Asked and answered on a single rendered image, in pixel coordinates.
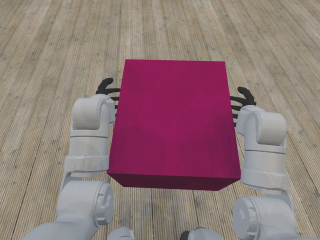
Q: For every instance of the robot right forearm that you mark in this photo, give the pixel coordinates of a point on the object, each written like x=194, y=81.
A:
x=265, y=145

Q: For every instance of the robot right hand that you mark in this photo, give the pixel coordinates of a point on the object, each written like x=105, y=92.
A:
x=248, y=101

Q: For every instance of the robot thigh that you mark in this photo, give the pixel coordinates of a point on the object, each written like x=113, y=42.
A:
x=121, y=233
x=204, y=234

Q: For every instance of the robot left forearm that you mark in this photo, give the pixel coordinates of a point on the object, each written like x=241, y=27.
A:
x=89, y=130

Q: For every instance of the left robot upper arm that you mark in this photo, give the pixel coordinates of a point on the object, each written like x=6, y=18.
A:
x=83, y=207

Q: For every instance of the right robot upper arm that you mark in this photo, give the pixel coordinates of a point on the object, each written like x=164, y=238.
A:
x=264, y=218

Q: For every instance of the right robot thigh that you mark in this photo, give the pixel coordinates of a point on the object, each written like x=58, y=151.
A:
x=204, y=234

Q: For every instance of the left robot thigh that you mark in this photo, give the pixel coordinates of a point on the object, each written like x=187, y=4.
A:
x=121, y=233

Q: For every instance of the carton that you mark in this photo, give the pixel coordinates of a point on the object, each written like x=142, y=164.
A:
x=174, y=127

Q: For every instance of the robot left hand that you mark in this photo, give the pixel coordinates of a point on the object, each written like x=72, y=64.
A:
x=102, y=90

